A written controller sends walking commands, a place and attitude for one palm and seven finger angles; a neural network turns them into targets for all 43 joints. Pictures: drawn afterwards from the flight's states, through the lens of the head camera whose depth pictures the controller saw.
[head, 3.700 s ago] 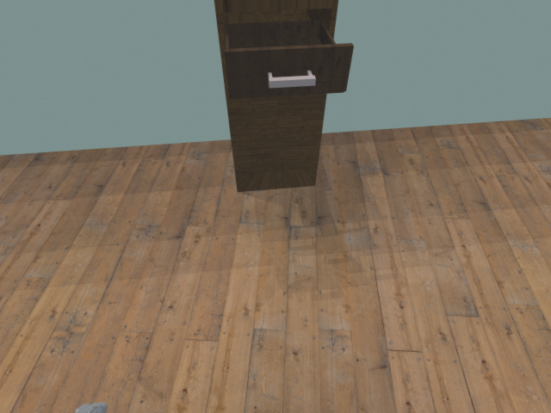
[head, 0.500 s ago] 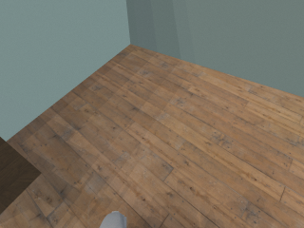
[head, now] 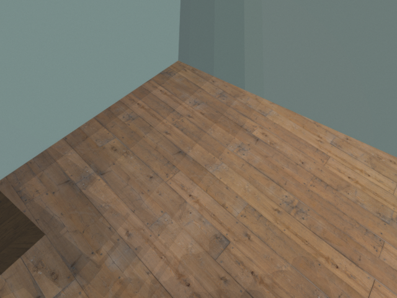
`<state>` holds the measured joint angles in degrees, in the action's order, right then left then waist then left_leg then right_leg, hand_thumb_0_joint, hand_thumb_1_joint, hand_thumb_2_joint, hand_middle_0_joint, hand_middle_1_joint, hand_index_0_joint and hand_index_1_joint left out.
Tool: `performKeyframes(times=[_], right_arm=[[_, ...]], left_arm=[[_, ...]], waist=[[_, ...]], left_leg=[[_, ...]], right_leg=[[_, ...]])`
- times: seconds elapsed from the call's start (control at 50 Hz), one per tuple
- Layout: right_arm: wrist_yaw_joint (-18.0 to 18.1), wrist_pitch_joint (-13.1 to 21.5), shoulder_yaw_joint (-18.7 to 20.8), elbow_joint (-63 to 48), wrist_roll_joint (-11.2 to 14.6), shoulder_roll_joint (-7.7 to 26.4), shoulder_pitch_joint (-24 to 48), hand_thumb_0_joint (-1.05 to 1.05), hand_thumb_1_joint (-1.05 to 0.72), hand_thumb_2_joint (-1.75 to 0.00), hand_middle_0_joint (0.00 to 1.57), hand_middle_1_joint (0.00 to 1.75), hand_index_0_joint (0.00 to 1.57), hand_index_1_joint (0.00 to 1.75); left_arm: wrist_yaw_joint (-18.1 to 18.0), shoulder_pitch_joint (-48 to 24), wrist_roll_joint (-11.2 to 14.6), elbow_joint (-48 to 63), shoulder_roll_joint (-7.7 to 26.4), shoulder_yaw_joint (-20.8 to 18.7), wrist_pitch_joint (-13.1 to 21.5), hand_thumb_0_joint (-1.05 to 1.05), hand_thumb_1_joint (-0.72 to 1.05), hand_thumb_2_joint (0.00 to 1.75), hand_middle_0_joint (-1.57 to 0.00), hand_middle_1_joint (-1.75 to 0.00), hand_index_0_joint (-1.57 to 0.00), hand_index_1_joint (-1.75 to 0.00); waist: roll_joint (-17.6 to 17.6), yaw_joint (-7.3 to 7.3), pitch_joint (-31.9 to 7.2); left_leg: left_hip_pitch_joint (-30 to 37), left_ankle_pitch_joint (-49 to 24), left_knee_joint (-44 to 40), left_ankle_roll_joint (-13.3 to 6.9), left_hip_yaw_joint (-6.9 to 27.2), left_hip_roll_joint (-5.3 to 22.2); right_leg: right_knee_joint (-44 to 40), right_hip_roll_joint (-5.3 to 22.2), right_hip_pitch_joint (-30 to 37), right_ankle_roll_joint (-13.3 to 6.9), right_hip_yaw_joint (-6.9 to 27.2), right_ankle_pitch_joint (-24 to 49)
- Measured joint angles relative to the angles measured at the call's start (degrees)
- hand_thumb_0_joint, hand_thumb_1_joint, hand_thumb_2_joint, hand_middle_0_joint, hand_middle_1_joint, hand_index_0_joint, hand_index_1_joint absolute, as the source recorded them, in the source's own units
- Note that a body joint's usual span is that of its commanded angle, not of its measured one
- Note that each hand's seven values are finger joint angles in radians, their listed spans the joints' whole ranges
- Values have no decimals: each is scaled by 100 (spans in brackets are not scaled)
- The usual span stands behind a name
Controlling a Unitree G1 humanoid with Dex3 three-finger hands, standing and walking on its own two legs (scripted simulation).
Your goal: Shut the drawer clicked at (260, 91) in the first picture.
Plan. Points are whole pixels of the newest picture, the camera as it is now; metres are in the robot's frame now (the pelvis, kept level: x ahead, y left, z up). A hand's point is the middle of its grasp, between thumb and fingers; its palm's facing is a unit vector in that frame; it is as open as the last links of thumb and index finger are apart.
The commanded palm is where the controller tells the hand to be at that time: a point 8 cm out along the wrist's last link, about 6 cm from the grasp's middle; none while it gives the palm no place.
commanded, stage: turn to face it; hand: left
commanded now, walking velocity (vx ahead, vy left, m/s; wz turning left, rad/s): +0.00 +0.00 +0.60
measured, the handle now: out of the picture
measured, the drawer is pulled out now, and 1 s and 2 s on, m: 0.30 0.30 0.30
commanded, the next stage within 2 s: take the last steps up to it in 1.54 s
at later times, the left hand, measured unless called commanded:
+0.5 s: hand out of the picture +0.04 +0.16 -0.14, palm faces +0.30 -0.91 -0.29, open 7.4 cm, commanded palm none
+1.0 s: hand out of the picture -0.15 +0.20 -0.18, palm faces +0.63 -0.72 -0.27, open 7.4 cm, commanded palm none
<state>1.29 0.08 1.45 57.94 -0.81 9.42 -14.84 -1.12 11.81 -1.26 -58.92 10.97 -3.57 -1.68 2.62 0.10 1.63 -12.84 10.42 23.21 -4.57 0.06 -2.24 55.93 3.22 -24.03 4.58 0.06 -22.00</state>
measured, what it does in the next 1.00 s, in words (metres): steps on the spot, turning left: right foot, then left foot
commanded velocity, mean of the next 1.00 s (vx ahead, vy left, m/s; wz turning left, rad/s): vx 0.00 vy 0.00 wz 0.60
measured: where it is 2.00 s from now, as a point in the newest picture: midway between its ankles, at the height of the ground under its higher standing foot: outside the picture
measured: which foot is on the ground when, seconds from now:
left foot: down 0.00-0.32, up 0.34-0.74, down 0.76-1.00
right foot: up 0.00-0.30, down 0.32-0.76, up 0.78-1.00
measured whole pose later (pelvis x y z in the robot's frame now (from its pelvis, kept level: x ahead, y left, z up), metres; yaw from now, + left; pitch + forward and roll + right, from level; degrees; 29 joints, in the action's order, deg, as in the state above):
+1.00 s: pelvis -0.04 -0.02 -0.01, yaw +37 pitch +0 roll -1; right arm -0.8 -1.8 2.1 49.8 -0.8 12.7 -6.0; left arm -0.6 13.2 -1.1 -52.8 16.7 -4.8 -3.5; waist 2.2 -2.2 5.3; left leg -14.7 13.8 28.8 -2.0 1.1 -1.3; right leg 60.8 6.0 -26.9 6.2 -1.5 -23.1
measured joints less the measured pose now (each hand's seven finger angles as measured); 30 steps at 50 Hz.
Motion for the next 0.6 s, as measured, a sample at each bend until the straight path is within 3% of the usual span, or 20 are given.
performKeyframes(times=[0.18, 0.24, 0.3, 0.34, 0.36, 0.42, 0.46, 0.52, 0.6], right_arm=[[-37, -168, 170, 20, -54, 72, -377, 0, -91, -90, 20, 30, 20, 30], [-54, -218, 226, -19, -64, 119, -407, 0, -91, -90, 20, 30, 20, 30], [-88, -275, 288, -74, -32, 184, -420, 0, -90, -90, 20, 30, 20, 30], [-108, -318, 344, -106, 1, 261, -351, 1, -90, -90, 20, 30, 20, 30], [-116, -346, 372, -122, -17, 301, -304, 1, -90, -90, 20, 30, 20, 30], [-181, -415, 433, -189, -45, 430, -148, 1, -90, -90, 20, 30, 20, 30], [-221, -427, 449, -253, -47, 505, -35, 1, -90, -90, 20, 30, 20, 30], [-253, -466, 446, -323, -48, 591, 144, 1, -91, -90, 20, 30, 20, 30], [-277, -524, 420, -385, -40, 691, 464, 1, -91, -90, 20, 30, 20, 30]], left_arm=[[-25, -646, 52, 413, 35, -81, -98, 1, 91, 90, -20, -30, -20, -30], [-38, -776, 82, 574, 32, -71, -77, 1, 91, 90, -20, -30, -20, -30], [-53, -779, 111, 743, 30, -35, 4, 0, 91, 90, -20, -30, -20, -30], [-79, -725, 71, 801, 5, -6, 69, 0, 91, 90, -20, -30, -20, -30], [-79, -677, 59, 819, -14, 21, 75, 0, 91, 90, -20, -30, -20, -30], [-68, -475, 49, 844, -47, 77, 84, 0, 91, 90, -20, -30, -20, -30], [-66, -360, 38, 831, -56, 94, 95, 0, 91, 90, -21, -30, -20, -30], [-56, -187, 16, 811, -56, 111, 117, 0, 91, 90, -21, -30, -20, -30], [-27, 86, -22, 769, -21, 129, 117, 0, 90, 90, -21, -30, -20, -30]], waist=[[-186, 340, 100], [-318, 423, 110], [-408, 411, 54], [-514, 371, 62], [-547, 377, 71], [-557, 358, 88], [-529, 341, 133], [-433, 264, 206], [-313, 98, 315]], left_leg=[[-273, -78, 119, 98, 516, -184], [-411, -82, 240, 189, 730, -237], [-594, -17, 486, 323, 919, -346], [-860, 656, 1120, 470, 847, -308], [-1047, 1101, 1672, 543, 715, -282], [-1545, 1316, 3353, 717, 302, -90], [-1705, 1167, 4004, 821, 134, 96], [-1715, 1110, 4278, 937, 11, 324], [-1472, 1254, 3790, 988, -78, 482]], right_leg=[[-629, -172, 92, 23, 88, -198], [-1255, -308, 358, -42, 121, -204], [-2438, -362, 902, -130, 97, 332], [-2716, -371, 1053, -483, -19, 568], [-2676, -335, 1083, -552, -108, 546], [-2777, -180, 1279, -576, -336, 526], [-2830, -74, 1384, -566, -486, 534], [-2808, 106, 1459, -551, -702, 494], [-2707, 333, 1456, -489, -963, 424]])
